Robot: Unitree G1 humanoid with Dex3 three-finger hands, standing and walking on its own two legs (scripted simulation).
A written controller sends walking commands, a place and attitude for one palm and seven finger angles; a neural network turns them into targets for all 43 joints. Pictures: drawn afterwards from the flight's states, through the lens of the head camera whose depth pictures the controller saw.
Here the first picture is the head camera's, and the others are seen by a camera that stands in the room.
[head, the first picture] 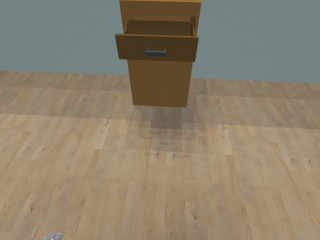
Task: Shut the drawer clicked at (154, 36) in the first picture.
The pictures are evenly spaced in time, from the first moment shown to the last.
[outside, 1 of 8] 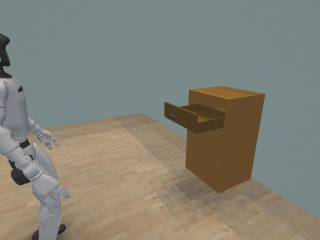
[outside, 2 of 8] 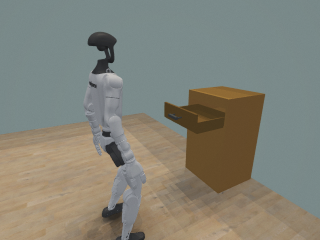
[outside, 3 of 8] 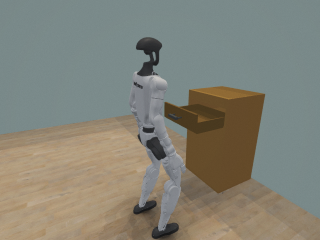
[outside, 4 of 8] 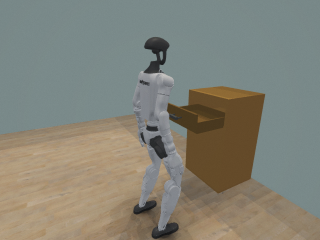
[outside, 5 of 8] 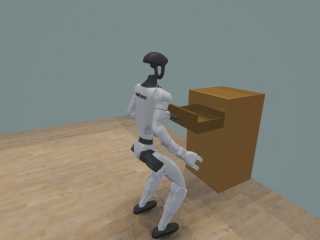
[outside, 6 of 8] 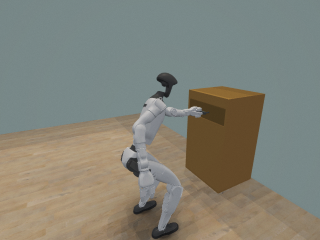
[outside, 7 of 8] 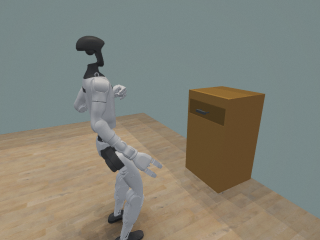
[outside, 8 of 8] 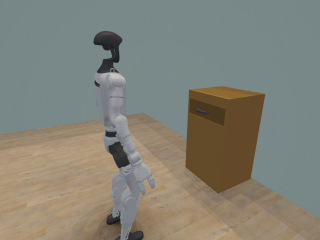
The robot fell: no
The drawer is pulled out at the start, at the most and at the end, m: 0.29 0.29 0.00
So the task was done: yes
